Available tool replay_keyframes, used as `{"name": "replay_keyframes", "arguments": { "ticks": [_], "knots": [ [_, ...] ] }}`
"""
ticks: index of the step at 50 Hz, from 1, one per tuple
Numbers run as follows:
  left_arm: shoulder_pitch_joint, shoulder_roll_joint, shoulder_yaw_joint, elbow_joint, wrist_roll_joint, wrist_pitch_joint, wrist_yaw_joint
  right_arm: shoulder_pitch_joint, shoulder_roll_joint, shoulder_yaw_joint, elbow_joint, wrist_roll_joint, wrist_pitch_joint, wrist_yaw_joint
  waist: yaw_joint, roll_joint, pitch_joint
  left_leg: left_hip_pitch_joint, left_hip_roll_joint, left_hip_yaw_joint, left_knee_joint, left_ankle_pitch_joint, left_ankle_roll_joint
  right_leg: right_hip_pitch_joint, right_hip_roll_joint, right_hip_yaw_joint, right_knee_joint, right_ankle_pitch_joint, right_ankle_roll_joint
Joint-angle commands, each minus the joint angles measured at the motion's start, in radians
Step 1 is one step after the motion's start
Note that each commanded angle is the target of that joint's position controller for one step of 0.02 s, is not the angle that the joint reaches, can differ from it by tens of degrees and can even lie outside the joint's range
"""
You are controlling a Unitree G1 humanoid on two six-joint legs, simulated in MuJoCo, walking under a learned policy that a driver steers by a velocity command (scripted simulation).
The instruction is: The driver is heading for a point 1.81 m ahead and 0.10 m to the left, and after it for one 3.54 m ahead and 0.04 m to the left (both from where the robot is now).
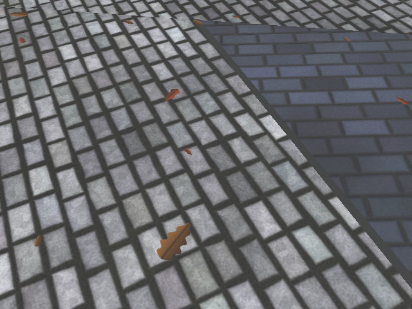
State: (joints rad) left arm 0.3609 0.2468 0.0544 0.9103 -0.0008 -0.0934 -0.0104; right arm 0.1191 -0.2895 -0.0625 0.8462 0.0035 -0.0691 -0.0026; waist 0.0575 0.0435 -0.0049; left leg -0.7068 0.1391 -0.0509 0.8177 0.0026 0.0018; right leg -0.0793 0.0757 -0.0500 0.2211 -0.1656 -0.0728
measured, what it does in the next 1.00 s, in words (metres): walks ahead: left foot, then right foot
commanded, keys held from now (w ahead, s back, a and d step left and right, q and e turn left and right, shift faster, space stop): w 1.00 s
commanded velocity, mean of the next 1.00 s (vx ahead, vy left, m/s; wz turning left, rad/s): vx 0.50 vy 0.00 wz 0.00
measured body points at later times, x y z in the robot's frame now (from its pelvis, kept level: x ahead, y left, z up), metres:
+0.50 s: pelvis +0.29 +0.07 +0.00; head +0.31 +0.08 +0.45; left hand +0.42 +0.34 -0.12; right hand +0.32 -0.20 -0.13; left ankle +0.28 +0.16 -0.75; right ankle +0.38 -0.11 -0.67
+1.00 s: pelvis +0.57 -0.01 +0.00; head +0.59 -0.02 +0.45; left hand +0.62 +0.27 -0.13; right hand +0.69 -0.28 -0.13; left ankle +0.61 +0.16 -0.67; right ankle +0.58 -0.08 -0.75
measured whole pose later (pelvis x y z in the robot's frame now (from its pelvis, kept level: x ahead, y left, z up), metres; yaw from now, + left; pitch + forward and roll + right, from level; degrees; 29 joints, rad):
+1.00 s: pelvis +0.57 -0.01 +0.00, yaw +0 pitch +1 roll -1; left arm 0.28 0.25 0.05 0.92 0.01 -0.10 -0.03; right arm 0.19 -0.29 -0.06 0.88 0.01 -0.07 -0.01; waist 0.03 0.04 0.02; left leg -0.59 0.12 -0.03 1.04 -0.24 0.03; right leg -0.19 0.06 -0.06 0.32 -0.15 -0.08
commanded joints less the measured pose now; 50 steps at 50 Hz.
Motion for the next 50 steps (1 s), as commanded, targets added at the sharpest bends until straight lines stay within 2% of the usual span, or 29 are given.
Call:
{"name": "replay_keyframes", "arguments": {
  "ticks": [1, 5, 7, 9, 10, 11, 12, 13, 14, 15, 16, 17, 19, 22, 25, 28, 33, 36, 37, 38, 39, 40, 41, 42, 43, 44, 45, 46, 50],
  "knots": [
    [-0.021, 0.165, 0.032, -0.048, -0.01, -0.012, 0.014, -0.083, -0.028, 0.001, -0.066, 0.002, -0.015, 0.009, -0.01, -0.084, 0.067, 0.03, -0.019, 0.027, -0.146, 0.135, -0.008, -0.066, -0.259, 0.136, -0.13, 0.104, -0.131],
    [0.055, 0.171, 0.033, -0.005, -0.014, 0.007, 0.017, -0.194, -0.025, 0.011, -0.112, 0.012, -0.024, 0.032, 0.029, -0.084, 0.094, 0.006, -0.044, 0.039, -0.257, 0.095, 0.005, 0.064, -0.298, 0.129, -0.077, 0.137, -0.128],
    [0.065, 0.181, 0.037, 0.007, -0.017, 0.019, 0.019, -0.217, -0.036, 0.012, -0.133, 0.015, -0.03, 0.044, 0.023, -0.096, 0.095, 0.007, -0.055, 0.039, -0.295, 0.021, 0.028, 0.131, -0.329, 0.139, -0.032, 0.19, -0.118],
    [0.048, 0.196, 0.042, 0.01, -0.018, 0.029, 0.022, -0.175, -0.063, 0.004, -0.132, 0.016, -0.035, 0.051, -0.011, -0.123, 0.064, 0.096, -0.082, 0.059, -0.32, -0.058, 0.056, 0.169, -0.342, 0.14, 0.032, 0.343, -0.098],
    [0.027, 0.205, 0.044, 0.006, -0.018, 0.034, 0.023, -0.102, -0.088, -0.009, -0.115, 0.014, -0.037, 0.05, -0.057, -0.139, 0.016, 0.212, -0.116, 0.09, -0.334, -0.081, 0.076, 0.17, -0.326, 0.121, 0.116, 0.525, -0.084],
    [0.014, 0.19, 0.037, 0.002, -0.015, 0.04, 0.024, 0.056, -0.13, -0.033, -0.066, 0.012, -0.038, 0.044, -0.133, -0.128, -0.081, 0.43, -0.142, 0.112, -0.346, -0.061, 0.107, 0.126, -0.275, 0.08, 0.294, 0.644, -0.058],
    [0.017, 0.156, 0.02, -0.023, 0.001, 0.038, 0.026, 0.251, -0.203, -0.056, -0.024, 0.0, -0.036, 0.033, -0.202, -0.053, -0.235, 0.76, 0.007, -0.049, -0.296, -0.024, 0.171, -0.077, -0.222, 0.039, 0.586, 0.448, -0.023],
    [0.145, 0.019, -0.02, -0.032, 0.002, 0.014, 0.012, 0.332, -0.284, -0.076, 0.005, -0.003, -0.028, 0.033, -0.143, 0.219, -0.377, 1.132, 0.245, -0.538, -0.387, -0.23, 0.338, -0.506, -0.031, 0.032, 0.963, -0.173, 0.052],
    [0.093, 0.105, -0.002, -0.017, -0.018, -0.012, 0.008, 0.333, -0.183, -0.047, 0.001, 0.005, -0.025, 0.033, -0.18, 0.172, -0.392, 1.14, 0.252, -0.678, -0.499, -0.33, 0.33, -0.628, -0.042, 0.177, 1.092, -0.399, 0.04],
    [-0.009, 0.17, 0.017, -0.051, -0.044, -0.027, 0.004, 0.25, -0.143, -0.033, -0.011, 0.006, -0.025, 0.029, -0.171, 0.122, -0.229, 1.013, 0.215, -0.518, -0.514, -0.308, 0.276, -0.705, -0.099, 0.167, 1.12, -0.334, 0.025],
    [-0.068, 0.165, 0.014, -0.064, -0.043, -0.032, 0.009, 0.172, -0.12, -0.025, -0.029, 0.002, -0.025, 0.027, -0.141, 0.042, -0.142, 0.861, 0.177, -0.392, -0.534, -0.217, 0.25, -0.682, -0.154, 0.134, 1.077, -0.239, 0.023],
    [-0.099, 0.155, 0.019, -0.068, -0.027, -0.028, 0.015, 0.119, -0.092, -0.018, -0.034, -0.005, -0.026, 0.03, -0.112, 0.004, -0.072, 0.725, 0.14, -0.305, -0.568, -0.133, 0.238, -0.644, -0.186, 0.12, 1.009, -0.178, 0.028],
    [-0.061, 0.12, 0.02, -0.059, -0.018, -0.003, 0.017, 0.087, -0.062, -0.01, -0.032, -0.016, -0.034, 0.034, -0.057, 0.04, -0.045, 0.593, 0.095, -0.216, -0.629, -0.071, 0.228, -0.536, -0.221, 0.127, 0.938, -0.117, 0.034],
    [-0.091, 0.089, 0.015, -0.073, -0.009, 0.022, 0.021, 0.111, -0.096, -0.019, -0.009, -0.006, -0.044, 0.028, -0.04, 0.023, -0.004, 0.534, 0.09, -0.138, -0.687, 0.003, 0.248, -0.561, -0.235, 0.112, 0.831, -0.052, 0.062],
    [-0.194, 0.083, 0.013, -0.104, -0.002, 0.02, 0.018, 0.153, -0.114, -0.024, 0.012, -0.003, -0.037, 0.012, -0.064, 0.01, 0.026, 0.552, 0.07, -0.072, -0.708, 0.03, 0.231, -0.61, -0.232, 0.103, 0.647, 0.115, 0.08],
    [-0.3, 0.065, 0.004, -0.128, -0.006, 0.01, 0.007, 0.193, -0.126, -0.025, 0.03, 0.005, -0.03, 0.004, -0.099, 0.013, 0.049, 0.555, 0.039, -0.008, -0.715, 0.017, 0.201, -0.561, -0.196, 0.067, 0.458, 0.256, 0.079],
    [-0.426, 0.078, -0.001, -0.176, -0.018, 0.001, -0.019, 0.273, -0.14, -0.031, 0.076, 0.016, -0.01, -0.001, -0.132, 0.017, 0.083, 0.702, 0.101, -0.015, -0.662, 0.008, 0.188, -0.573, -0.167, 0.067, 0.32, 0.228, 0.052],
    [-0.384, 0.115, 0.011, -0.175, -0.018, -0.007, -0.031, 0.254, -0.159, -0.04, 0.08, 0.018, 0.005, -0.007, -0.087, 0.039, 0.052, 0.776, 0.131, -0.022, -0.572, 0.164, 0.162, -0.487, -0.139, 0.05, 0.283, 0.115, 0.013],
    [-0.304, 0.138, 0.024, -0.153, -0.015, -0.008, -0.03, 0.232, -0.163, -0.04, 0.076, 0.019, 0.011, -0.009, -0.036, 0.046, 0.004, 0.773, 0.11, 0.002, -0.476, 0.324, 0.144, -0.366, -0.107, 0.019, 0.264, 0.098, -0.007],
    [-0.142, 0.183, 0.05, -0.101, -0.012, -0.007, -0.023, 0.23, -0.139, -0.031, 0.072, 0.014, 0.017, -0.01, 0.033, 0.027, -0.096, 0.717, 0.055, 0.042, -0.288, 0.401, 0.118, -0.143, -0.088, 0.004, 0.264, 0.108, -0.036],
    [0.039, 0.259, 0.071, -0.064, -0.001, -0.004, -0.013, 0.249, -0.095, -0.01, 0.046, -0.007, 0.017, -0.013, 0.085, -0.095, -0.249, 0.511, -0.01, 0.092, 0.034, 0.14, 0.08, 0.165, -0.267, 0.21, 0.297, 0.127, -0.099],
    [0.082, 0.317, 0.082, -0.04, -0.005, 0.002, -0.019, 0.376, 0.034, 0.025, 0.044, -0.005, -0.006, -0.001, 0.012, -0.363, -0.356, 0.106, -0.202, 0.063, 0.363, -0.518, 0.02, 0.475, -0.463, 0.688, 0.169, -0.114, -0.254],
    [0.07, 0.217, 0.054, -0.052, -0.014, -0.001, -0.021, 0.304, -0.074, 0.002, 0.051, 0.017, -0.028, 0.004, 0.056, -0.252, -0.325, -0.009, -0.159, -0.072, 0.477, -0.588, 0.037, 0.452, -0.446, 0.754, 0.088, -0.245, -0.222],
    [-0.009, 0.182, 0.041, -0.066, -0.012, -0.005, -0.017, 0.207, -0.123, -0.012, 0.018, 0.041, -0.043, 0.008, 0.045, -0.205, -0.188, -0.073, -0.109, -0.055, 0.489, -0.499, 0.055, 0.33, -0.419, 0.613, 0.07, -0.211, -0.18],
    [-0.087, 0.164, 0.034, -0.082, -0.005, -0.006, -0.017, 0.157, -0.119, -0.011, 0.008, 0.038, -0.047, 0.002, 0.015, -0.123, -0.113, -0.04, -0.056, -0.026, 0.448, -0.402, 0.057, 0.188, -0.385, 0.504, 0.048, -0.104, -0.162],
    [-0.137, 0.138, 0.028, -0.087, 0.004, -0.008, -0.018, 0.135, -0.112, -0.016, 0.005, 0.021, -0.043, -0.003, -0.012, -0.099, -0.058, 0.0, -0.024, -0.021, 0.39, -0.341, 0.052, 0.069, -0.356, 0.426, 0.02, -0.009, -0.157],
    [-0.159, 0.116, 0.021, -0.087, 0.015, -0.013, -0.019, 0.154, -0.1, -0.019, 0.009, 0.017, -0.032, -0.004, -0.046, -0.124, -0.051, 0.067, 0.002, -0.031, 0.354, -0.301, 0.051, -0.003, -0.329, 0.371, -0.006, 0.048, -0.149],
    [-0.164, 0.108, 0.02, -0.082, 0.013, -0.016, -0.021, 0.172, -0.079, -0.018, 0.015, 0.016, -0.02, -0.004, -0.061, -0.132, -0.045, 0.101, 0.008, -0.029, 0.325, -0.285, 0.046, -0.04, -0.313, 0.334, -0.034, 0.07, -0.152],
    [-0.118, 0.152, 0.031, -0.048, 0.004, -0.021, -0.006, 0.094, -0.056, -0.016, -0.012, 0.003, 0.003, -0.008, -0.062, -0.094, 0.015, 0.032, 0.022, -0.013, 0.162, -0.159, 0.006, -0.076, -0.304, 0.235, -0.102, 0.165, -0.171]
  ]
}}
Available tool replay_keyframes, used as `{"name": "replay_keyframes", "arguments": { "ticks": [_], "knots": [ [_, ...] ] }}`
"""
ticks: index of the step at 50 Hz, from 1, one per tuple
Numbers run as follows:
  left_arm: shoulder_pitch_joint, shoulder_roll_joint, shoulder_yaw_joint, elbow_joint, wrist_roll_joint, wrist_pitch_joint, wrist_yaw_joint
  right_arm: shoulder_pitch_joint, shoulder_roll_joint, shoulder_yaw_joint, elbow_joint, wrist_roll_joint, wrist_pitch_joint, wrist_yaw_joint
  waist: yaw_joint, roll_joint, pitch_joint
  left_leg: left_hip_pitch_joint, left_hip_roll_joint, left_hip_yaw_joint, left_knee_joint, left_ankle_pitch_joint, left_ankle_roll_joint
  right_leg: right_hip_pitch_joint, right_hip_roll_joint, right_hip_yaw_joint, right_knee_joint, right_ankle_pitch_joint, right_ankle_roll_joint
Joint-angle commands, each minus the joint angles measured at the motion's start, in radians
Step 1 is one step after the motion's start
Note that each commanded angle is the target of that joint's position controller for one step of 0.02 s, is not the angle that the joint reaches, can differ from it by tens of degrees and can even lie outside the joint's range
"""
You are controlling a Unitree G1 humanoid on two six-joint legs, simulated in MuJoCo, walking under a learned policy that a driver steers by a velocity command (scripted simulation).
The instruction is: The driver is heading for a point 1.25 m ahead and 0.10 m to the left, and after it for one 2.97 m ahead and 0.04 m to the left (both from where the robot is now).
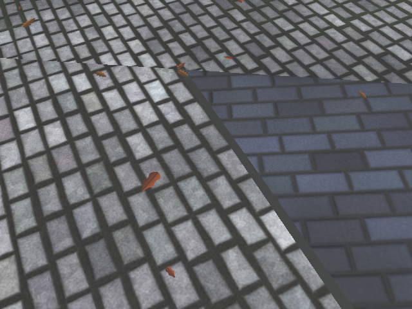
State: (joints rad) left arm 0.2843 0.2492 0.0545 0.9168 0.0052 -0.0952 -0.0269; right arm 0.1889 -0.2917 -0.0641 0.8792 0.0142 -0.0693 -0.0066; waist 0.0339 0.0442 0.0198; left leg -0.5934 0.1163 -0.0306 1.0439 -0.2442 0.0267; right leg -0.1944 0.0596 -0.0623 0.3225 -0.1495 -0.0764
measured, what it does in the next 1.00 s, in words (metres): walks ahead: left foot, then right foot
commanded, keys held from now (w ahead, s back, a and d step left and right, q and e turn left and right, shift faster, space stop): w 1.00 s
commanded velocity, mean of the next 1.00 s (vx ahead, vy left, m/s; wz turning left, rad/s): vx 0.50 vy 0.00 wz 0.00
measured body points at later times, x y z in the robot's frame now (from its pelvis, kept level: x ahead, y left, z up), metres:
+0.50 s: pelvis +0.28 +0.07 +0.00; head +0.31 +0.08 +0.44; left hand +0.36 +0.35 -0.14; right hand +0.37 -0.20 -0.12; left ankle +0.32 +0.15 -0.75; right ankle +0.25 -0.08 -0.66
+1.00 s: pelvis +0.57 +0.01 -0.01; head +0.60 +0.00 +0.44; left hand +0.70 +0.28 -0.13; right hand +0.61 -0.26 -0.15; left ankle +0.46 +0.15 -0.65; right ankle +0.64 -0.08 -0.75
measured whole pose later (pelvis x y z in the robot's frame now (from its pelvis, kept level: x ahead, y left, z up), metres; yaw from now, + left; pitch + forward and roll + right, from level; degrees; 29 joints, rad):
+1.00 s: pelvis +0.57 +0.01 -0.01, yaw +0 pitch +1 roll +0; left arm 0.15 0.25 0.06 0.89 0.00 -0.09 -0.03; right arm 0.29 -0.27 -0.05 0.96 0.03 -0.09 0.00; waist -0.01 0.03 0.03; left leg -0.37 0.03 -0.02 1.16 -0.40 0.04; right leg -0.36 0.03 -0.06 0.48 -0.15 -0.06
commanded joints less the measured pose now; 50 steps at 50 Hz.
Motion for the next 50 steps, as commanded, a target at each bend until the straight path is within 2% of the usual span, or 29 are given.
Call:
{"name": "replay_keyframes", "arguments": {
  "ticks": [1, 6, 11, 13, 14, 15, 16, 17, 18, 19, 20, 21, 22, 23, 24, 26, 29, 33, 38, 41, 42, 43, 44, 45, 46, 47, 48, 49, 50],
  "knots": [
    [-0.026, 0.154, 0.032, -0.047, -0.003, -0.016, 0.016, -0.006, -0.051, -0.014, -0.054, -0.011, 0.002, -0.003, -0.031, -0.09, -0.002, -0.102, 0.044, -0.03, -0.119, 0.143, -0.027, 0.052, -0.282, 0.227, -0.209, 0.165, -0.161],
    [0.047, 0.165, 0.031, -0.009, -0.015, -0.005, 0.03, -0.166, -0.019, 0.0, -0.095, -0.005, -0.01, 0.013, 0.023, -0.094, 0.034, -0.054, -0.004, 0.022, -0.398, 0.358, -0.03, 0.077, -0.237, 0.122, -0.219, 0.168, -0.119],
    [0.12, 0.176, 0.037, 0.04, -0.022, 0.02, 0.034, -0.281, -0.029, 0.007, -0.145, 0.005, -0.022, 0.041, 0.049, -0.099, 0.068, -0.091, -0.029, 0.023, -0.514, 0.284, 0.001, 0.243, -0.307, 0.133, -0.147, 0.216, -0.114],
    [0.108, 0.189, 0.043, 0.044, -0.024, 0.03, 0.039, -0.259, -0.051, 0.001, -0.149, 0.006, -0.027, 0.05, 0.019, -0.116, 0.049, -0.041, -0.046, 0.031, -0.54, 0.21, 0.027, 0.291, -0.329, 0.137, -0.093, 0.32, -0.096],
    [0.089, 0.198, 0.046, 0.041, -0.024, 0.034, 0.041, -0.209, -0.071, -0.008, -0.138, 0.005, -0.029, 0.051, -0.013, -0.131, 0.017, 0.044, -0.072, 0.052, -0.546, 0.175, 0.043, 0.298, -0.325, 0.129, -0.038, 0.46, -0.084],
    [0.064, 0.198, 0.045, 0.036, -0.025, 0.04, 0.042, -0.101, -0.098, -0.024, -0.106, 0.002, -0.03, 0.048, -0.076, -0.134, -0.048, 0.201, -0.107, 0.085, -0.567, 0.181, 0.066, 0.281, -0.294, 0.098, 0.084, 0.618, -0.065],
    [0.06, 0.172, 0.034, 0.028, -0.019, 0.043, 0.043, 0.073, -0.15, -0.05, -0.052, -0.003, -0.028, 0.039, -0.147, -0.109, -0.161, 0.463, -0.092, 0.067, -0.547, 0.21, 0.101, 0.177, -0.239, 0.06, 0.288, 0.61, -0.035],
    [0.134, 0.096, 0.009, 0.004, -0.003, 0.032, 0.038, 0.22, -0.239, -0.072, -0.026, -0.022, -0.025, 0.03, -0.149, 0.051, -0.321, 0.859, 0.151, -0.268, -0.527, 0.168, 0.215, -0.165, -0.133, 0.012, 0.659, 0.277, 0.022],
    [0.191, 0.026, -0.014, 0.018, -0.005, 0.008, 0.03, 0.254, -0.23, -0.065, -0.01, -0.01, -0.02, 0.035, -0.129, 0.232, -0.42, 1.024, 0.282, -0.655, -0.686, -0.005, 0.308, -0.423, 0.006, 0.108, 0.891, -0.426, 0.051],
    [0.096, 0.138, 0.014, 0.006, -0.035, -0.011, 0.022, 0.218, -0.153, -0.041, -0.014, -0.001, -0.021, 0.034, -0.15, 0.144, -0.319, 0.956, 0.247, -0.611, -0.73, -0.12, 0.262, -0.534, -0.056, 0.188, 0.99, -0.424, 0.032],
    [0.012, 0.165, 0.021, -0.023, -0.052, -0.022, 0.021, 0.128, -0.126, -0.032, -0.032, 0.0, -0.022, 0.031, -0.129, 0.1, -0.182, 0.806, 0.219, -0.474, -0.758, -0.081, 0.225, -0.575, -0.109, 0.152, 0.977, -0.326, 0.018],
    [-0.029, 0.159, 0.023, -0.027, -0.042, -0.024, 0.027, 0.059, -0.103, -0.025, -0.045, -0.011, -0.024, 0.031, -0.101, 0.027, -0.109, 0.658, 0.184, -0.376, -0.791, -0.001, 0.21, -0.537, -0.154, 0.131, 0.927, -0.233, 0.018],
    [-0.031, 0.147, 0.029, -0.025, -0.031, -0.016, 0.032, 0.017, -0.076, -0.017, -0.05, -0.022, -0.027, 0.034, -0.066, 0.021, -0.062, 0.545, 0.149, -0.3, -0.825, 0.077, 0.199, -0.482, -0.186, 0.131, 0.871, -0.174, 0.022],
    [-0.006, 0.126, 0.029, -0.018, -0.027, -0.003, 0.032, -0.001, -0.058, -0.012, -0.049, -0.029, -0.031, 0.037, -0.037, 0.041, -0.057, 0.48, 0.126, -0.253, -0.854, 0.112, 0.193, -0.421, -0.205, 0.137, 0.841, -0.139, 0.024],
    [0.011, 0.103, 0.027, -0.012, -0.026, 0.009, 0.034, 0.0, -0.056, -0.012, -0.043, -0.025, -0.034, 0.038, -0.024, 0.044, -0.053, 0.448, 0.114, -0.22, -0.88, 0.133, 0.198, -0.395, -0.211, 0.134, 0.814, -0.125, 0.031],
    [-0.013, 0.087, 0.026, -0.022, -0.02, 0.025, 0.038, 0.021, -0.081, -0.017, -0.027, -0.019, -0.041, 0.033, -0.015, 0.032, -0.024, 0.413, 0.108, -0.164, -0.915, 0.196, 0.21, -0.42, -0.22, 0.124, 0.747, -0.076, 0.05],
    [-0.115, 0.087, 0.027, -0.058, -0.008, 0.025, 0.037, 0.074, -0.105, -0.023, -0.001, -0.018, -0.036, 0.016, -0.037, 0.008, 0.007, 0.444, 0.099, -0.109, -0.935, 0.266, 0.205, -0.501, -0.221, 0.118, 0.58, 0.082, 0.078],
    [-0.249, 0.059, 0.014, -0.093, -0.013, 0.014, 0.023, 0.132, -0.115, -0.022, 0.026, -0.008, -0.029, 0.003, -0.079, 0.011, 0.032, 0.456, 0.058, -0.023, -0.944, 0.265, 0.169, -0.448, -0.177, 0.073, 0.341, 0.264, 0.08],
    [-0.375, 0.066, 0.004, -0.143, -0.024, 0.003, -0.004, 0.216, -0.125, -0.028, 0.076, 0.001, -0.007, -0.002, -0.112, 0.01, 0.069, 0.62, 0.123, -0.03, -0.886, 0.289, 0.164, -0.48, -0.15, 0.073, 0.21, 0.215, 0.055],
    [-0.329, 0.105, 0.016, -0.144, -0.025, -0.005, -0.016, 0.195, -0.145, -0.038, 0.08, 0.004, 0.009, -0.008, -0.063, 0.037, 0.033, 0.694, 0.154, -0.034, -0.793, 0.478, 0.138, -0.388, -0.119, 0.056, 0.176, 0.099, 0.015],
    [-0.25, 0.13, 0.029, -0.123, -0.023, -0.006, -0.015, 0.173, -0.15, -0.039, 0.076, 0.005, 0.014, -0.009, -0.015, 0.05, -0.018, 0.691, 0.137, -0.015, -0.701, 0.646, 0.123, -0.265, -0.085, 0.025, 0.163, 0.081, -0.005],
    [-0.089, 0.173, 0.054, -0.071, -0.02, -0.005, -0.009, 0.163, -0.13, -0.031, 0.071, 0.003, 0.019, -0.01, 0.059, 0.034, -0.114, 0.636, 0.083, 0.024, -0.518, 0.725, 0.096, -0.043, -0.063, 0.008, 0.155, 0.101, -0.034],
    [0.096, 0.245, 0.075, -0.03, -0.007, -0.003, 0.001, 0.177, -0.096, -0.014, 0.047, -0.014, 0.02, -0.012, 0.114, -0.066, -0.264, 0.426, 0.023, 0.067, -0.213, 0.476, 0.062, 0.276, -0.229, 0.196, 0.195, 0.123, -0.097],
    [0.157, 0.315, 0.089, -0.005, -0.01, 0.002, -0.001, 0.303, 0.044, 0.026, 0.041, -0.017, -0.005, 0.002, 0.044, -0.335, -0.387, 0.011, -0.177, 0.05, 0.14, -0.208, -0.007, 0.612, -0.451, 0.686, 0.083, -0.071, -0.272],
    [0.15, 0.215, 0.061, -0.011, -0.021, 0.003, -0.001, 0.237, -0.056, 0.005, 0.05, 0.006, -0.031, 0.008, 0.085, -0.254, -0.38, -0.111, -0.146, -0.088, 0.266, -0.34, 0.006, 0.606, -0.439, 0.779, -0.008, -0.206, -0.254],
    [0.059, 0.175, 0.047, -0.028, -0.02, -0.001, 0.003, 0.137, -0.111, -0.01, 0.018, 0.032, -0.047, 0.012, 0.076, -0.214, -0.227, -0.185, -0.091, -0.076, 0.285, -0.265, 0.025, 0.48, -0.407, 0.627, -0.025, -0.182, -0.205],
    [-0.018, 0.15, 0.039, -0.046, -0.012, -0.003, 0.005, 0.081, -0.11, -0.009, 0.007, 0.032, -0.053, 0.006, 0.049, -0.13, -0.148, -0.156, -0.037, -0.048, 0.242, -0.169, 0.029, 0.333, -0.369, 0.51, -0.049, -0.095, -0.178],
    [-0.071, 0.121, 0.031, -0.053, -0.003, -0.005, 0.003, 0.055, -0.104, -0.016, 0.006, 0.016, -0.049, 0.0, 0.019, -0.098, -0.083, -0.113, -0.005, -0.038, 0.175, -0.109, 0.024, 0.2, -0.336, 0.425, -0.079, 0.0, -0.164],
    [-0.095, 0.097, 0.022, -0.053, 0.008, -0.009, 0.002, 0.075, -0.092, -0.02, 0.011, 0.009, -0.038, -0.001, -0.017, -0.116, -0.07, -0.045, 0.021, -0.047, 0.134, -0.069, 0.023, 0.119, -0.31, 0.368, -0.107, 0.054, -0.152]
  ]
}}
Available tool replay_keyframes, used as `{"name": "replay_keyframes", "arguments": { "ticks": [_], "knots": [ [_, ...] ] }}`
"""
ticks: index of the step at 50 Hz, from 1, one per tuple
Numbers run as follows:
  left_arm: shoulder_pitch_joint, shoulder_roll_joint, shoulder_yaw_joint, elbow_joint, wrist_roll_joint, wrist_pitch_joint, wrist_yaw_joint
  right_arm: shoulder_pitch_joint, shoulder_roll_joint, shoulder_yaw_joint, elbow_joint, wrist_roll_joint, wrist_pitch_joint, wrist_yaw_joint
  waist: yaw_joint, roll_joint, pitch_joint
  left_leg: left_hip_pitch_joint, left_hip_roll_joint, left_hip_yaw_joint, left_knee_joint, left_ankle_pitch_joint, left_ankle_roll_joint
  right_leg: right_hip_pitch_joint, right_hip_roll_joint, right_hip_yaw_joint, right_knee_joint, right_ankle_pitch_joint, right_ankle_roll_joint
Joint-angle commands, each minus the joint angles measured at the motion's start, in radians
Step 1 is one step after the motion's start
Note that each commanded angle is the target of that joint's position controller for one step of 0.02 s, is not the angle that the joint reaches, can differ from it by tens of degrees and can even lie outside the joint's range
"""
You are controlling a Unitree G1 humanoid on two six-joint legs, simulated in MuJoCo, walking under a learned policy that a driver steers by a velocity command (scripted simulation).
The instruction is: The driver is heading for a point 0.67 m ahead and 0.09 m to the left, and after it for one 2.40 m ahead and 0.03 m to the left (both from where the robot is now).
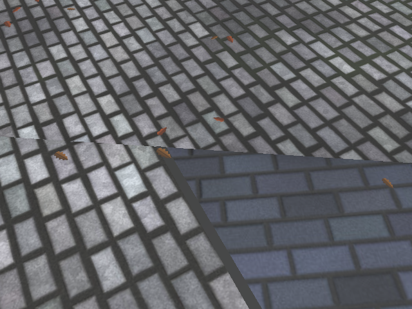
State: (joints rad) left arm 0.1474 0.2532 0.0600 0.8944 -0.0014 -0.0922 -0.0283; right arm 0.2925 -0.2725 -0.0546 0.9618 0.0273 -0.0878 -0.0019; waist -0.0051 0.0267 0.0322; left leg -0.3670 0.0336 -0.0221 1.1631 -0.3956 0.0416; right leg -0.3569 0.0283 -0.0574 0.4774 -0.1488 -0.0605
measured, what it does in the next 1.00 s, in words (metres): walks ahead: left foot, then right foot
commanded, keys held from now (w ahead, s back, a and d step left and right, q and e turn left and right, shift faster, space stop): w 0.78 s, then no key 0.22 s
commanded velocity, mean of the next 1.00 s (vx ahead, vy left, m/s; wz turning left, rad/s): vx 0.46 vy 0.00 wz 0.00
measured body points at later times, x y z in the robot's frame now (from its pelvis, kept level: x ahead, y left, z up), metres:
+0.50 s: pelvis +0.28 +0.06 -0.01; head +0.32 +0.07 +0.44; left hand +0.28 +0.33 -0.15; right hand +0.45 -0.20 -0.11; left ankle +0.37 +0.15 -0.73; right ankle +0.12 -0.08 -0.65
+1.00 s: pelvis +0.56 +0.02 -0.01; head +0.59 +0.02 +0.44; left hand +0.77 +0.25 -0.11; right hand +0.54 -0.22 -0.15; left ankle +0.38 +0.15 -0.70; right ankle +0.69 -0.08 -0.73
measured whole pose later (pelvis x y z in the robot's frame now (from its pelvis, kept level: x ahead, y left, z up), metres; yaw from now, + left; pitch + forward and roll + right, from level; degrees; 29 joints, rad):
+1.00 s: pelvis +0.56 +0.02 -0.01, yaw +0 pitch +3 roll +2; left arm 0.02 0.24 0.02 0.87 0.03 -0.10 -0.04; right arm 0.39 -0.19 -0.04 0.98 -0.06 -0.10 0.07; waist -0.06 -0.03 -0.01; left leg -0.10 0.00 0.01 0.73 -0.57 -0.03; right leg -0.50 -0.02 -0.04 0.49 -0.05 -0.06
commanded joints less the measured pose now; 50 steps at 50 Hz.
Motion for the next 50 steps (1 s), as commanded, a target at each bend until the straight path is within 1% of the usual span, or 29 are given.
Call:
{"name": "replay_keyframes", "arguments": {
  "ticks": [1, 2, 4, 7, 10, 14, 17, 19, 20, 21, 22, 23, 24, 25, 26, 27, 29, 30, 31, 32, 33, 37, 40, 44, 46, 47, 48, 49, 50],
  "knots": [
    [0.04, 0.088, 0.016, -0.025, 0.015, -0.014, 0.0, -0.009, -0.087, -0.028, -0.066, -0.006, -0.006, -0.006, 0.005, -0.107, -0.076, -0.232, 0.111, -0.053, -0.015, 0.099, 0.004, 0.238, -0.267, 0.333, -0.29, 0.071, -0.17],
    [0.048, 0.098, 0.017, -0.018, 0.009, -0.017, 0.001, -0.002, -0.066, -0.026, -0.065, -0.008, 0.005, -0.007, -0.006, -0.103, -0.066, -0.221, 0.118, -0.048, -0.051, 0.105, -0.002, 0.208, -0.264, 0.304, -0.312, 0.092, -0.177],
    [0.071, 0.131, 0.025, -0.003, 0.006, -0.02, 0.009, -0.049, -0.059, -0.025, -0.083, -0.016, 0.017, -0.01, -0.007, -0.088, -0.031, -0.263, 0.126, -0.038, -0.135, 0.172, -0.023, 0.183, -0.262, 0.257, -0.351, 0.129, -0.188],
    [0.111, 0.147, 0.028, 0.015, 0.002, -0.014, 0.025, -0.147, -0.055, -0.024, -0.113, -0.023, 0.016, -0.006, 0.015, -0.077, -0.003, -0.312, 0.121, -0.027, -0.314, 0.348, -0.044, 0.203, -0.238, 0.188, -0.371, 0.165, -0.168],
    [0.155, 0.153, 0.028, 0.034, -0.006, -0.01, 0.032, -0.251, -0.036, -0.015, -0.138, -0.019, 0.009, 0.004, 0.048, -0.08, 0.018, -0.264, 0.085, 0.01, -0.493, 0.486, -0.044, 0.206, -0.204, 0.12, -0.377, 0.165, -0.138],
    [0.233, 0.161, 0.031, 0.076, -0.014, 0.005, 0.034, -0.362, -0.039, -0.006, -0.174, -0.009, 0.003, 0.023, 0.085, -0.079, 0.049, -0.278, 0.06, 0.019, -0.606, 0.482, -0.032, 0.322, -0.245, 0.116, -0.341, 0.159, -0.134],
    [0.24, 0.176, 0.039, 0.091, -0.018, 0.022, 0.04, -0.375, -0.063, -0.01, -0.194, -0.006, -0.006, 0.039, 0.063, -0.093, 0.045, -0.266, 0.046, 0.015, -0.652, 0.381, 0.004, 0.423, -0.294, 0.131, -0.272, 0.253, -0.114],
    [0.203, 0.19, 0.044, 0.084, -0.019, 0.032, 0.043, -0.266, -0.104, -0.029, -0.168, -0.008, -0.01, 0.041, -0.009, -0.117, -0.023, -0.091, -0.002, 0.059, -0.675, 0.325, 0.037, 0.436, -0.281, 0.108, -0.144, 0.51, -0.088],
    [0.192, 0.17, 0.036, 0.079, -0.017, 0.038, 0.044, -0.108, -0.145, -0.053, -0.117, -0.012, -0.009, 0.035, -0.081, -0.101, -0.117, 0.124, -0.028, 0.08, -0.684, 0.34, 0.064, 0.388, -0.23, 0.069, 0.032, 0.605, -0.063],
    [0.202, 0.135, 0.019, 0.057, -0.001, 0.038, 0.045, 0.079, -0.215, -0.076, -0.074, -0.024, -0.007, 0.026, -0.14, -0.007, -0.263, 0.435, 0.124, -0.092, -0.649, 0.357, 0.125, 0.192, -0.171, 0.026, 0.329, 0.386, -0.028],
    [0.323, 0.0, -0.02, 0.049, 0.003, 0.015, 0.032, 0.146, -0.292, -0.091, -0.048, -0.023, -0.001, 0.027, -0.077, 0.262, -0.388, 0.774, 0.35, -0.574, -0.759, 0.161, 0.293, -0.219, 0.024, 0.028, 0.689, -0.255, 0.041],
    [0.265, 0.091, -0.001, 0.059, -0.018, -0.01, 0.026, 0.138, -0.193, -0.062, -0.054, -0.014, -0.001, 0.029, -0.111, 0.194, -0.39, 0.771, 0.348, -0.688, -0.856, 0.034, 0.282, -0.341, 0.0, 0.169, 0.823, -0.43, 0.029],
    [0.171, 0.148, 0.015, 0.029, -0.044, -0.026, 0.022, 0.052, -0.153, -0.049, -0.069, -0.014, -0.005, 0.026, -0.102, 0.148, -0.242, 0.651, 0.316, -0.545, -0.87, 0.056, 0.235, -0.415, -0.052, 0.163, 0.85, -0.362, 0.01],
    [0.115, 0.145, 0.014, 0.017, -0.046, -0.032, 0.028, -0.022, -0.128, -0.041, -0.087, -0.021, -0.008, 0.024, -0.075, 0.066, -0.164, 0.511, 0.278, -0.425, -0.89, 0.141, 0.209, -0.392, -0.106, 0.136, 0.811, -0.268, 0.005],
    [0.089, 0.139, 0.021, 0.015, -0.031, -0.028, 0.035, -0.075, -0.099, -0.033, -0.093, -0.03, -0.011, 0.027, -0.047, 0.034, -0.097, 0.379, 0.244, -0.337, -0.919, 0.237, 0.196, -0.352, -0.138, 0.125, 0.744, -0.207, 0.009],
    [0.108, 0.128, 0.025, 0.02, -0.023, -0.016, 0.037, -0.097, -0.076, -0.025, -0.093, -0.04, -0.015, 0.029, -0.012, 0.051, -0.085, 0.3, 0.217, -0.28, -0.945, 0.291, 0.183, -0.284, -0.165, 0.133, 0.701, -0.166, 0.01],
    [0.132, 0.084, 0.022, 0.026, -0.019, 0.007, 0.038, -0.089, -0.075, -0.025, -0.081, -0.035, -0.018, 0.03, 0.014, 0.055, -0.068, 0.227, 0.202, -0.225, -0.994, 0.324, 0.193, -0.235, -0.177, 0.127, 0.635, -0.142, 0.019],
    [0.189, -0.053, -0.036, 0.054, 0.152, -0.006, -0.007, 0.02, 0.008, -0.006, -0.052, -0.128, -0.044, 0.016, -0.001, 0.036, -0.027, 0.21, 0.187, -0.206, -1.026, 0.208, 0.218, -0.267, -0.155, 0.156, 0.636, -0.076, 0.005],
    [0.163, -0.043, -0.03, 0.05, 0.145, -0.007, -0.022, 0.044, -0.004, -0.011, -0.038, -0.132, -0.051, 0.02, -0.006, 0.026, 0.013, 0.226, 0.193, -0.195, -1.042, 0.185, 0.226, -0.342, -0.152, 0.156, 0.572, -0.025, 0.003],
    [0.109, 0.008, -0.023, 0.031, 0.118, -0.005, -0.03, 0.034, -0.025, -0.014, -0.047, -0.13, -0.055, 0.026, -0.015, 0.022, 0.013, 0.24, 0.192, -0.173, -1.047, 0.191, 0.231, -0.391, -0.154, 0.142, 0.511, 0.037, 0.005],
    [0.052, 0.034, -0.02, 0.013, 0.103, -0.002, -0.031, 0.032, -0.035, -0.013, -0.048, -0.122, -0.057, 0.036, -0.02, 0.021, 0.009, 0.235, 0.193, -0.154, -1.051, 0.211, 0.239, -0.408, -0.157, 0.132, 0.46, 0.098, 0.014],
    [-0.062, 0.014, -0.043, -0.029, 0.096, 0.02, -0.03, 0.102, -0.025, 0.002, -0.022, -0.115, -0.047, 0.068, -0.034, 0.021, 0.014, 0.195, 0.18, -0.063, -1.034, 0.364, 0.242, -0.36, -0.144, 0.084, 0.272, 0.275, 0.032],
    [-0.131, 0.026, -0.043, -0.067, 0.08, 0.027, -0.032, 0.156, -0.037, 0.001, 0.0, -0.111, -0.042, 0.082, -0.045, 0.035, 0.03, 0.212, 0.177, -0.032, -1.013, 0.471, 0.233, -0.288, -0.109, 0.049, 0.173, 0.287, 0.02],
    [-0.202, 0.062, -0.029, -0.098, 0.049, 0.016, -0.025, 0.133, -0.097, -0.025, -0.002, -0.089, -0.039, 0.068, -0.021, 0.039, 0.006, 0.366, 0.192, -0.012, -0.904, 0.736, 0.152, -0.216, -0.068, 0.051, 0.035, 0.261, 0.003],
    [-0.122, 0.11, -0.006, -0.066, 0.025, -0.004, -0.015, 0.117, -0.103, -0.035, -0.005, -0.073, -0.036, 0.061, 0.031, 0.021, -0.062, 0.342, 0.124, 0.036, -0.766, 0.905, 0.071, 0.018, -0.02, -0.001, -0.044, 0.379, -0.044],
    [-0.029, 0.166, 0.01, -0.04, 0.008, -0.019, -0.007, 0.159, -0.067, -0.026, -0.008, -0.068, -0.034, 0.066, 0.048, -0.022, -0.194, 0.279, 0.059, 0.059, -0.657, 0.84, 0.007, 0.276, -0.057, 0.018, -0.002, 0.614, -0.121],
    [0.09, 0.222, 0.014, -0.025, 0.017, -0.016, -0.01, 0.371, 0.071, 0.013, 0.002, -0.091, -0.033, 0.062, -0.007, -0.203, -0.468, 0.034, -0.027, 0.077, -0.409, 0.37, -0.068, 0.74, -0.328, 0.282, 0.086, 0.939, -0.365],
    [0.25, 0.19, 0.008, 0.002, 0.022, -0.01, -0.01, 0.346, 0.052, 0.017, -0.024, -0.089, -0.031, 0.067, 0.064, -0.272, -0.608, -0.119, -0.11, 0.04, -0.146, -0.306, -0.104, 0.896, -0.496, 0.591, -0.043, 0.83, -0.459],
    [0.308, 0.205, 0.03, 0.039, 0.034, -0.017, 0.007, 0.157, -0.025, -0.017, -0.069, -0.077, -0.01, 0.064, 0.116, -0.155, -0.446, -0.197, -0.059, -0.041, -0.024, -0.343, -0.077, 0.725, -0.436, 0.553, -0.132, 0.514, -0.337]
  ]
}}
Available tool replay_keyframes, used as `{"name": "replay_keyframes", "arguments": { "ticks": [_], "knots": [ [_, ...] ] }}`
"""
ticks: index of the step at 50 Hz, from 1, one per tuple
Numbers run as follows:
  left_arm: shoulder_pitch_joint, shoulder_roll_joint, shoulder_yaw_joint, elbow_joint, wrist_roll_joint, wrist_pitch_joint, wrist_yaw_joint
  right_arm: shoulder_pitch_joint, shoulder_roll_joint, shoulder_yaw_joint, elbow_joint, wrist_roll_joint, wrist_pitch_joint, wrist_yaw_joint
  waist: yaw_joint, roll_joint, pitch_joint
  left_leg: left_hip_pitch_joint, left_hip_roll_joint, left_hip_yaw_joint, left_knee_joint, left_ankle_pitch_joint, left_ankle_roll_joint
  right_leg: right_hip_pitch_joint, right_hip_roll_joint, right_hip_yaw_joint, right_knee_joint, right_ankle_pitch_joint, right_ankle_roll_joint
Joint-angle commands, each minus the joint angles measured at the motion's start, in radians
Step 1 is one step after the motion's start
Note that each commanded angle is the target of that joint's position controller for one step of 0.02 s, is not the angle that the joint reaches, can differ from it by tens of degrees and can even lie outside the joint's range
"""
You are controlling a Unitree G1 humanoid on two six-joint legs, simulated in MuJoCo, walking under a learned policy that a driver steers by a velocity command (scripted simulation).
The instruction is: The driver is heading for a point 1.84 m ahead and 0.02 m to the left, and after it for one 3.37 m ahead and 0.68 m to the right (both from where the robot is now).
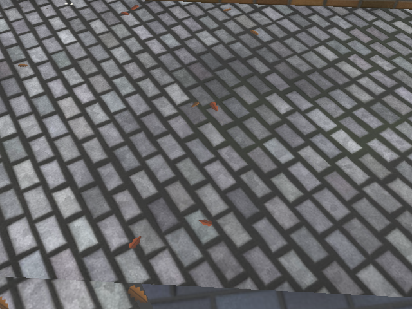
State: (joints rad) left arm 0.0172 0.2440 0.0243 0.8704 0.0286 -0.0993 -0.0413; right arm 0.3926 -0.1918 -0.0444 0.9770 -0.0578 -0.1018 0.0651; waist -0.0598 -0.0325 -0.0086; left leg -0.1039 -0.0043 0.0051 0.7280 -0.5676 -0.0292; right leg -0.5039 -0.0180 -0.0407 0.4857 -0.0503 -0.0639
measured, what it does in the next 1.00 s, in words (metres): walks ahead: left foot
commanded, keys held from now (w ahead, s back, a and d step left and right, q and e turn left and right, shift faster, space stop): no key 1.00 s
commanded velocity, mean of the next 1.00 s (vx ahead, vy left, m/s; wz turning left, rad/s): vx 0.05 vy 0.00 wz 0.00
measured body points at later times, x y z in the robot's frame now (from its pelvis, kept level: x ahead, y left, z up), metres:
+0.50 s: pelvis +0.10 +0.00 +0.01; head +0.12 +0.01 +0.46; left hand +0.25 +0.25 -0.11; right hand +0.20 -0.25 -0.12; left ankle +0.07 +0.13 -0.73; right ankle +0.13 -0.10 -0.73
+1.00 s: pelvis +0.12 +0.01 +0.01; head +0.14 +0.02 +0.46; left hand +0.26 +0.28 -0.11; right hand +0.24 -0.26 -0.11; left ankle +0.07 +0.13 -0.73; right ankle +0.13 -0.10 -0.73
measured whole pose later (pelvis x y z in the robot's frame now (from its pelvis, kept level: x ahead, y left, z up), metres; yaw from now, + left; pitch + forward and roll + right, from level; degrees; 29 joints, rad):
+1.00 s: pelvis +0.12 +0.01 +0.01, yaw +0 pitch +0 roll -1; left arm 0.12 0.28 0.08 0.90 -0.01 -0.08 -0.06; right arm 0.11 -0.28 -0.07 0.97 0.00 -0.08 0.06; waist -0.01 0.00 0.03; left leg -0.18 0.06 0.07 0.56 -0.38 -0.02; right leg -0.28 0.01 -0.04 0.55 -0.27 -0.02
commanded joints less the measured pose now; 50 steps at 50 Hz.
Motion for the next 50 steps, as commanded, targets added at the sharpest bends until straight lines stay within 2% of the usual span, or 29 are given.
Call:
{"name": "replay_keyframes", "arguments": {
  "ticks": [1, 2, 3, 4, 5, 6, 7, 8, 9, 10, 11, 12, 13, 14, 15, 17, 18, 20, 22, 35, 50],
  "knots": [
    [0.303, 0.215, 0.073, 0.034, -0.025, -0.017, 0.036, -0.024, -0.11, -0.032, -0.093, 0.002, 0.014, -0.018, 0.122, -0.051, -0.205, -0.474, 0.051, -0.066, 0.417, -0.125, 0.003, 0.617, -0.335, 0.417, -0.199, 0.225, -0.241],
    [0.152, 0.124, 0.045, -0.009, -0.05, -0.012, 0.043, 0.02, -0.088, -0.024, -0.067, -0.006, 0.017, -0.033, 0.049, -0.05, -0.14, -0.398, 0.104, -0.069, 0.338, -0.087, -0.013, 0.446, -0.291, 0.346, -0.244, 0.182, -0.196],
    [0.091, 0.063, 0.026, -0.029, -0.057, -0.014, 0.04, 0.017, -0.035, -0.008, -0.059, -0.012, 0.016, -0.037, 0.01, -0.058, -0.078, -0.337, 0.133, -0.066, 0.255, -0.059, -0.032, 0.315, -0.247, 0.281, -0.261, 0.229, -0.164],
    [0.07, 0.055, 0.025, -0.038, -0.055, -0.014, 0.029, 0.031, -0.013, 0.001, -0.044, -0.007, 0.016, -0.033, -0.016, -0.029, -0.078, -0.256, 0.139, -0.047, 0.2, -0.04, -0.053, 0.242, -0.215, 0.226, -0.268, 0.275, -0.144],
    [0.03, 0.081, 0.036, -0.054, -0.044, -0.018, 0.016, 0.09, -0.03, -0.008, -0.016, 0.007, 0.021, -0.021, -0.05, -0.003, -0.103, -0.156, 0.125, -0.013, 0.166, 0.026, -0.064, 0.172, -0.173, 0.16, -0.259, 0.289, -0.125],
    [-0.019, 0.116, 0.051, -0.072, -0.037, -0.026, 0.003, 0.122, -0.049, -0.015, 0.003, 0.023, 0.024, -0.003, -0.068, -0.009, -0.107, -0.11, 0.107, 0.025, 0.11, 0.095, -0.074, 0.127, -0.13, 0.092, -0.236, 0.254, -0.111],
    [-0.058, 0.136, 0.062, -0.084, -0.037, -0.028, -0.011, 0.133, -0.064, -0.018, 0.012, 0.031, 0.025, 0.013, -0.075, -0.01, -0.101, -0.081, 0.094, 0.053, 0.041, 0.193, -0.079, 0.091, -0.103, 0.06, -0.207, 0.172, -0.1],
    [-0.07, 0.134, 0.062, -0.079, -0.039, -0.023, -0.027, 0.129, -0.079, -0.022, 0.012, 0.034, 0.022, 0.023, -0.079, 0.003, -0.083, -0.056, 0.086, 0.072, -0.045, 0.315, -0.076, 0.056, -0.098, 0.067, -0.174, 0.039, -0.093],
    [-0.041, 0.122, 0.061, -0.06, -0.035, -0.016, -0.043, 0.1, -0.098, -0.025, 0.0, 0.032, 0.013, 0.025, -0.059, 0.002, -0.061, -0.05, 0.086, 0.068, -0.086, 0.389, -0.06, 0.029, -0.108, 0.109, -0.157, -0.107, -0.085],
    [-0.004, 0.092, 0.052, -0.04, -0.037, -0.009, -0.059, 0.072, -0.116, -0.028, -0.019, 0.029, 0.002, 0.018, -0.049, 0.015, -0.048, -0.059, 0.107, 0.044, -0.115, 0.43, -0.028, 0.022, -0.129, 0.16, -0.146, -0.218, -0.077],
    [0.027, 0.058, 0.042, -0.026, -0.042, -0.004, -0.068, 0.018, -0.121, -0.025, -0.051, 0.038, -0.007, 0.011, -0.027, 0.023, -0.025, -0.11, 0.131, 0.022, -0.184, 0.407, 0.012, 0.047, -0.137, 0.195, -0.14, -0.317, -0.066],
    [0.084, 0.056, 0.045, -0.028, -0.041, -0.002, -0.062, -0.072, -0.142, -0.018, -0.093, 0.059, -0.016, 0.005, 0.038, 0.056, -0.001, -0.223, 0.172, -0.044, -0.272, 0.352, 0.092, 0.131, -0.095, 0.16, -0.122, -0.371, -0.042],
    [0.103, 0.097, 0.063, -0.045, -0.033, -0.005, -0.038, -0.154, -0.182, -0.028, -0.101, 0.058, -0.013, 0.005, 0.095, 0.097, 0.016, -0.34, 0.18, -0.081, -0.325, 0.173, 0.147, 0.223, -0.025, 0.07, -0.085, -0.318, -0.017],
    [0.088, 0.12, 0.068, -0.051, -0.027, -0.005, -0.023, -0.195, -0.193, -0.035, -0.102, 0.058, -0.009, 0.006, 0.095, 0.093, -0.002, -0.376, 0.164, -0.069, -0.35, 0.087, 0.134, 0.3, -0.026, 0.064, -0.073, -0.267, -0.013],
    [0.082, 0.116, 0.066, -0.056, -0.028, -0.007, -0.016, -0.222, -0.175, -0.034, -0.108, 0.059, -0.007, 0.004, 0.094, 0.076, -0.019, -0.352, 0.149, -0.049, -0.337, 0.142, 0.108, 0.328, -0.034, 0.076, -0.078, -0.222, -0.02],
    [0.086, 0.099, 0.063, -0.05, -0.046, -0.007, -0.02, -0.199, -0.139, -0.027, -0.094, 0.054, -0.005, 0.001, 0.067, 0.062, -0.047, -0.245, 0.126, -0.017, -0.292, 0.293, 0.075, 0.312, -0.027, 0.077, -0.081, -0.097, -0.029],
    [0.082, 0.094, 0.063, -0.054, -0.05, -0.008, -0.026, -0.181, -0.142, -0.03, -0.086, 0.055, -0.006, 0.0, 0.053, 0.058, -0.065, -0.214, 0.121, -0.003, -0.27, 0.366, 0.067, 0.319, -0.025, 0.073, -0.065, 0.001, -0.034],
    [0.085, 0.101, 0.068, -0.06, -0.046, -0.007, -0.031, -0.163, -0.155, -0.035, -0.077, 0.055, -0.006, -0.003, 0.042, 0.062, -0.094, -0.194, 0.116, 0.015, -0.245, 0.463, 0.062, 0.348, -0.019, 0.06, -0.031, 0.139, -0.034],
    [0.094, 0.104, 0.071, -0.06, -0.044, -0.003, -0.029, -0.166, -0.157, -0.037, -0.074, 0.057, -0.003, -0.002, 0.041, 0.063, -0.097, -0.195, 0.116, 0.022, -0.236, 0.494, 0.059, 0.362, -0.017, 0.053, -0.014, 0.179, -0.026],
    [0.083, 0.132, 0.083, -0.059, -0.041, 0.003, -0.02, -0.273, -0.197, -0.048, -0.08, 0.062, 0.001, -0.005, 0.044, 0.063, -0.068, -0.164, 0.106, 0.032, -0.227, 0.484, 0.052, 0.326, -0.006, 0.045, 0.02, 0.11, 0.001],
    [0.075, 0.163, 0.084, -0.022, -0.038, 0.005, -0.015, -0.303, -0.226, -0.049, -0.05, 0.062, 0.008, -0.014, 0.051, 0.047, -0.042, -0.143, 0.087, 0.035, -0.266, 0.44, 0.055, 0.344, -0.013, 0.048, 0.009, 0.053, 0.005]
  ]
}}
